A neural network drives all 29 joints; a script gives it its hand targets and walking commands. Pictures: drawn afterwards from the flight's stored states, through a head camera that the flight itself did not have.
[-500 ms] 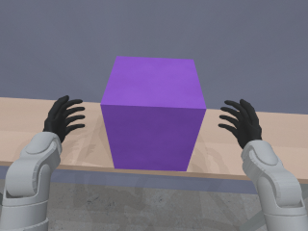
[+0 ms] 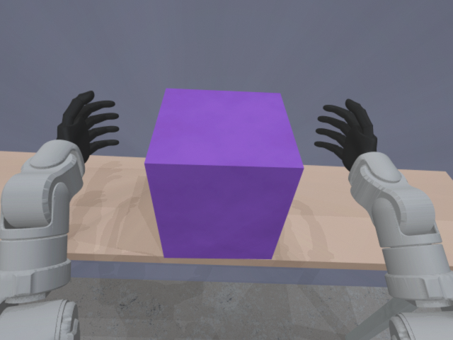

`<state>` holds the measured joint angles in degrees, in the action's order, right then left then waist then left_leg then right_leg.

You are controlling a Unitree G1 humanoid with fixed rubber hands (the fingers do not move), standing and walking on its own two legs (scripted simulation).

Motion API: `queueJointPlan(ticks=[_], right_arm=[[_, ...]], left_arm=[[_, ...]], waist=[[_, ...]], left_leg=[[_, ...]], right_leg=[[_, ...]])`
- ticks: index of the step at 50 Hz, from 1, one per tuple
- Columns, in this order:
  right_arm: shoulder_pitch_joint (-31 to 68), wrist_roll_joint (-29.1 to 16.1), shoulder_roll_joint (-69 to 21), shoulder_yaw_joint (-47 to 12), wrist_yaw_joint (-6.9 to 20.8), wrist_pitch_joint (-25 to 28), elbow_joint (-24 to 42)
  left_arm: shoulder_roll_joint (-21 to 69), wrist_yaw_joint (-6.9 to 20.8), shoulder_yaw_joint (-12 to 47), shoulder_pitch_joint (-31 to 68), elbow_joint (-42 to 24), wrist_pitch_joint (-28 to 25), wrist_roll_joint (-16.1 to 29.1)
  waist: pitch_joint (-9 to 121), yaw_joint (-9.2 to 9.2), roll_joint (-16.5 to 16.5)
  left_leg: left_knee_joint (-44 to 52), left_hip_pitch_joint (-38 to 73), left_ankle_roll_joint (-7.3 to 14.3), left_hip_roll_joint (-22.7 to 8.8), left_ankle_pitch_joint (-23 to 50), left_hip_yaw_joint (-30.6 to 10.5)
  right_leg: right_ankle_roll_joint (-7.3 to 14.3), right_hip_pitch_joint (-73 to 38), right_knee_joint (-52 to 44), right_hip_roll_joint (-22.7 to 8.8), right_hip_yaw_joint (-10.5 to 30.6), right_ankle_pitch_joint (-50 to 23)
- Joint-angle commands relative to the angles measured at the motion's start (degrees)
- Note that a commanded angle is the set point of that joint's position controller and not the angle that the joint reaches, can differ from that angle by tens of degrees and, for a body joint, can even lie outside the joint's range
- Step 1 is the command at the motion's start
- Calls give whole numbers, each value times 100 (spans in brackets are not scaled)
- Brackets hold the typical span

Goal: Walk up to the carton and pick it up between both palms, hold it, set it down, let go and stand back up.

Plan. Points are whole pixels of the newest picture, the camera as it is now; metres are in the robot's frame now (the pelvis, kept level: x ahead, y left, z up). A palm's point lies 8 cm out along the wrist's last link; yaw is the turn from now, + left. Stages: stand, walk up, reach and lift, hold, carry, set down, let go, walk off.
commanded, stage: reach and lift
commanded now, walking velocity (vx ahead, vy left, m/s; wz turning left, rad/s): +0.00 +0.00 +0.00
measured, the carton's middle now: (220, 177) +0.40 +0.01 +0.10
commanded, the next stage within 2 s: none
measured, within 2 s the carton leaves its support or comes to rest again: neither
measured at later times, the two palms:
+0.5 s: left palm (72, 97) +0.41 +0.23 +0.26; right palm (353, 105) +0.41 -0.19 +0.26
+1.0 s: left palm (100, 140) +0.42 +0.22 +0.17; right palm (322, 146) +0.41 -0.17 +0.17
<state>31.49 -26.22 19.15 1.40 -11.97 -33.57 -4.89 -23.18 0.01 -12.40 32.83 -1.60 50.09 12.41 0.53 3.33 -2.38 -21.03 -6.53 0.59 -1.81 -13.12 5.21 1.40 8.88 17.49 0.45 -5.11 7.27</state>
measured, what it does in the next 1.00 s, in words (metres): stands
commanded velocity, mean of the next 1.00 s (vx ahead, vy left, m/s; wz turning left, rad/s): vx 0.00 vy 0.00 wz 0.00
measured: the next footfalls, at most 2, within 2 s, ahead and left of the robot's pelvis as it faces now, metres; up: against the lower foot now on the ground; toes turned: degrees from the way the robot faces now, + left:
none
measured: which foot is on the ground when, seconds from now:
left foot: down 0.00-1.00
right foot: down 0.00-1.00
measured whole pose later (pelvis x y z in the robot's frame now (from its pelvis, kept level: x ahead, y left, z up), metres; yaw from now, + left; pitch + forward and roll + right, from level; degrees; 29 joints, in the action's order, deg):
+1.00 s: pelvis -0.01 +0.00 +0.00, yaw +2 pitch +4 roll -1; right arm 50.1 -16.3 11.5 4.2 -10.1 -21.5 -41.1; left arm -21.7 -1.6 -4.5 52.6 44.4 26.0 11.6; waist 3.3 3.7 -1.6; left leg -22.8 -15.2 1.0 -1.1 -11.7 3.4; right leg 1.2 16.2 18.0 -0.4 -6.7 5.9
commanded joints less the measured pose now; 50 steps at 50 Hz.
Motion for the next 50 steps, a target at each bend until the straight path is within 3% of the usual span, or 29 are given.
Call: queueJointPlan(ticks=[1, 5, 10, 14, 21, 27, 33, 37, 42, 50], right_arm=[[2494, -59, 1095, 413, 118, 277, 134], [3205, -39, 1154, 425, 249, 338, -317], [3927, -30, 1287, 464, 459, 445, -998], [4391, 18, 1403, 433, 561, 542, -1467], [4932, 78, 1338, 204, 547, 630, -2398], [5087, 94, 1183, 120, 472, 732, -2951], [4844, 282, 867, 150, 407, 923, -3264], [4810, 499, 621, 242, 373, 1123, -2920], [5006, 856, 379, 407, 282, 1354, -2499], [4728, 1169, 25, 532, 101, 1618, -2695]], left_arm=[[-971, -40, -184, 2601, -527, -151, -67], [-1052, -111, -46, 3266, 32, -272, -22], [-1042, -232, 202, 4018, 553, -469, 92], [-1097, -256, 335, 4439, 1037, -605, 164], [-1282, -208, 405, 4902, 2138, -871, 71], [-1211, -120, 543, 5101, 2760, -1215, 64], [-1016, -3, 696, 4943, 3196, -1638, 27], [-958, 2, 669, 4921, 3212, -1990, -31], [-923, -76, 616, 5091, 3323, -2410, -19], [-774, -210, 547, 4937, 3623, -2938, -163]], waist=[[2298, 73, 478], [2262, 8, 428], [2642, -5, 591], [2982, -27, 490], [3015, -65, 274], [2875, 43, 471], [2628, 169, 532], [2752, 121, 607], [3014, 66, 451], [3615, -7, 485]], left_leg=[[187, -227, -77, 130, 1908, -467], [281, -410, -18, 121, 1458, -460], [191, -292, -61, 73, 1521, -566], [126, -178, -43, 91, 1640, -569], [154, -421, 69, 166, 1607, -545], [158, -396, -1, 179, 1783, -569], [208, -445, -15, 194, 1577, -565], [171, -406, -49, 216, 1525, -532], [140, -649, -13, 230, 1294, -517], [-29, -664, -75, 224, 1543, -521]], right_leg=[[-15, -1781, 340, 169, 573, -2088], [-23, -1606, 274, 143, 542, -1639], [69, -1301, 252, 168, 463, -1404], [31, -1200, 224, 164, 431, -1507], [-72, -1479, 251, 96, 527, -1893], [-53, -1547, 204, 115, 463, -2013], [-41, -1454, 115, 91, 431, -1605], [-38, -1340, 95, 111, 376, -1393], [-84, -1328, 210, 105, 365, -1247], [-122, -1300, 418, 134, 354, -1473]])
